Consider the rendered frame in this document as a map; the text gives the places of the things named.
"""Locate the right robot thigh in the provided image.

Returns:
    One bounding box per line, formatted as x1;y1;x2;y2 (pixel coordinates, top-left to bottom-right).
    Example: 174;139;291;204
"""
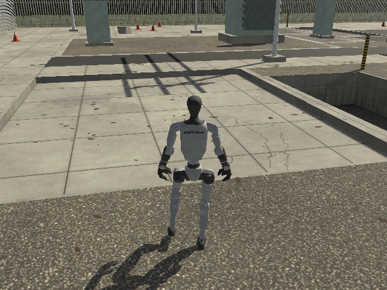
199;169;215;213

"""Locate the robot right hand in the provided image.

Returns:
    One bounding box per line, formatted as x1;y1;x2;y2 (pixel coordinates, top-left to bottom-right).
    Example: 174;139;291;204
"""
218;169;232;181

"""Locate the robot left forearm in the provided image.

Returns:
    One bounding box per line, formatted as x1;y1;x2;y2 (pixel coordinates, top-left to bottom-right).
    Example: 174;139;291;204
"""
158;146;171;170

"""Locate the right robot upper arm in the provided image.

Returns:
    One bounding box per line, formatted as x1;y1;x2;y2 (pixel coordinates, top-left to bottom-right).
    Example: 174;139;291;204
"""
207;122;224;156

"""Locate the left robot upper arm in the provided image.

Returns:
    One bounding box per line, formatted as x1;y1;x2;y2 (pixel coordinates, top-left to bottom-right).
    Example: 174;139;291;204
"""
164;121;181;155

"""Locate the robot left foot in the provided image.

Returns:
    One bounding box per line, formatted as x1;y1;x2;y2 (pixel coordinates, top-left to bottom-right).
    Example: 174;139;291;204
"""
167;226;176;236

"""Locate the robot right forearm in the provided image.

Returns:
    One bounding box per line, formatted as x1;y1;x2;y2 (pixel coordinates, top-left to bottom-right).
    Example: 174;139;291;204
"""
218;146;230;170

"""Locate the robot left hand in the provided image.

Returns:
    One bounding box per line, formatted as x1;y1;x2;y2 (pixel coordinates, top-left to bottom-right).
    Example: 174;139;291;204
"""
158;167;172;179

